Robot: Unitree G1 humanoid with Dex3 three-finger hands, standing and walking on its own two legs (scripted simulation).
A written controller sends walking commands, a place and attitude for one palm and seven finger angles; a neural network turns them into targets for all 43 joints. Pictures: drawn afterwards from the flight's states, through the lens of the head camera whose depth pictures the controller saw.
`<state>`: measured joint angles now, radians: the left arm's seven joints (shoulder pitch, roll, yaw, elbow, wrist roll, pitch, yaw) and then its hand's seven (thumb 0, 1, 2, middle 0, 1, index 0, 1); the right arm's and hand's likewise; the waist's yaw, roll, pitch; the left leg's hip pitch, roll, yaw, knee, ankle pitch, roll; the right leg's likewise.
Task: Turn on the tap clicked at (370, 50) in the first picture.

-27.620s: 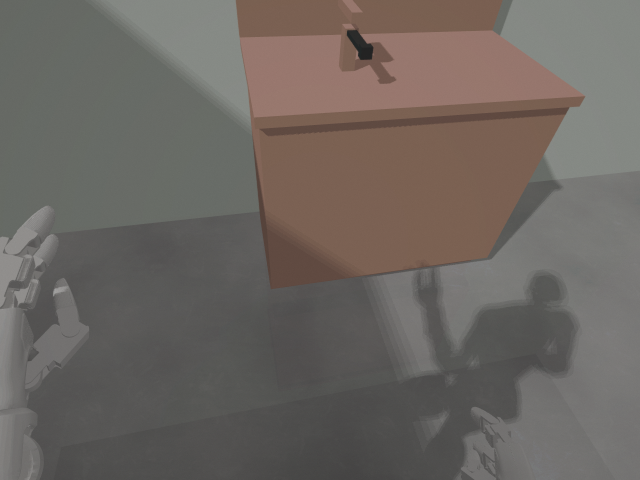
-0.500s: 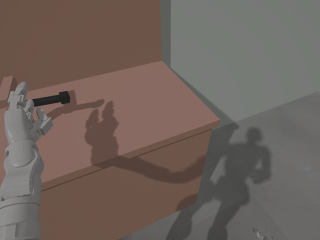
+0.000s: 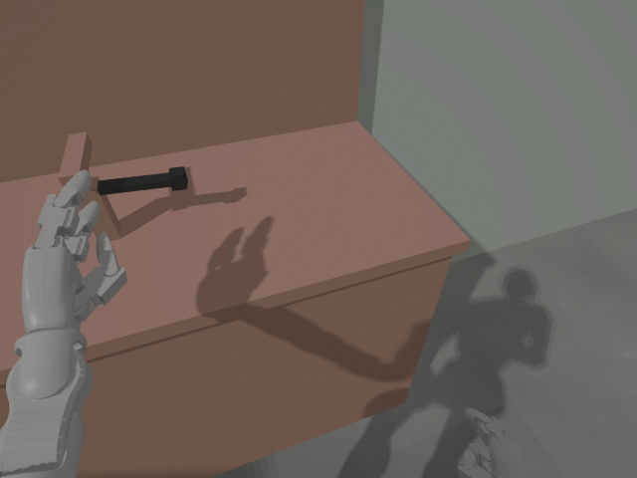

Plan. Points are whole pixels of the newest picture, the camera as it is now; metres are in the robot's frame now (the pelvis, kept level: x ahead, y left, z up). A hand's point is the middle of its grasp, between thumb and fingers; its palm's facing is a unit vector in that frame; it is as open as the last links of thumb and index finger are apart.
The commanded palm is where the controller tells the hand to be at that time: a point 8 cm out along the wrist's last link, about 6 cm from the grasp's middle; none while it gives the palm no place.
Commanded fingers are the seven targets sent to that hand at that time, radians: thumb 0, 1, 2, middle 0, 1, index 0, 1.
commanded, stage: draw the hand back beside the body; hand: left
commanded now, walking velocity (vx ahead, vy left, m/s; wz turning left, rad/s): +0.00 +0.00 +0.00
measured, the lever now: (178, 178) +0.53 +0.30 +0.11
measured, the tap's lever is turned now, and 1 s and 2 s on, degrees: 82 82 82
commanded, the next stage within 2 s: step back with the hand held close in 0.60 s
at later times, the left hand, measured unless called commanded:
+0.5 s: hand (88, 340) +0.19 +0.25 +0.16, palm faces +0.45 -0.84 -0.29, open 7.4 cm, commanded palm +0.15 +0.28 +0.17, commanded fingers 0.00 0.90 0.90 -0.20 -0.30 -0.20 -0.30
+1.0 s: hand (111, 338) +0.21 +0.24 +0.14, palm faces +0.35 -0.85 -0.40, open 7.4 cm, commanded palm +0.15 +0.29 +0.17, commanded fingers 0.00 0.90 0.90 -0.20 -0.30 -0.20 -0.30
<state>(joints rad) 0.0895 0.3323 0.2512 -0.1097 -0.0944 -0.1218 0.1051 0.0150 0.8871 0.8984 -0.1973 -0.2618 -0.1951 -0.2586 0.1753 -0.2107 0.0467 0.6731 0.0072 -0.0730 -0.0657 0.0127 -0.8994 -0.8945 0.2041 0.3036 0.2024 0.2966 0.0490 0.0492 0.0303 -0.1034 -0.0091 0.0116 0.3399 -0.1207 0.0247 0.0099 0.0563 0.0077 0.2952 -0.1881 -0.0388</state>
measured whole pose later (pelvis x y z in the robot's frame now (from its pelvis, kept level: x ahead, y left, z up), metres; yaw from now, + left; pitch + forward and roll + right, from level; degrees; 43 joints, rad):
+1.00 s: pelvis +0.00 +0.01 -0.01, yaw +0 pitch -2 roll -1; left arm 0.46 0.34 0.27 -0.41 -0.05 -0.13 0.12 0.01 0.89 0.90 -0.21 -0.31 -0.21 -0.30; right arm 0.18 -0.25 -0.01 0.59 0.00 -0.04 -0.09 0.01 -0.90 -0.89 0.20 0.30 0.20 0.30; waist 0.02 0.06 0.04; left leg -0.27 -0.01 0.01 0.47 -0.17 0.03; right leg -0.16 0.06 0.00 0.43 -0.24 -0.03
